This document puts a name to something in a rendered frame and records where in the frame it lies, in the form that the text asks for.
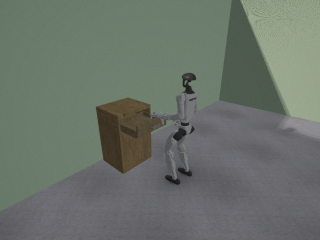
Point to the left robot upper arm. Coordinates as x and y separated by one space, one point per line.
180 105

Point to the cabinet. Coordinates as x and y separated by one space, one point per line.
120 150

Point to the robot right thigh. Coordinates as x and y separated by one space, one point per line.
180 146

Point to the right robot upper arm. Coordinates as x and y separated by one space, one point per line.
196 102

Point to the robot left hand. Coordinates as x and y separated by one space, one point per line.
157 114

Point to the handle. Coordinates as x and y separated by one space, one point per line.
154 127

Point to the left robot forearm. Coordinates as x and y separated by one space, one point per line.
171 117

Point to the drawer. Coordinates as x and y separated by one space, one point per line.
137 125

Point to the robot right hand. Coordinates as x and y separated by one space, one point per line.
178 122

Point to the robot head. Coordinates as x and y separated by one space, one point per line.
189 77

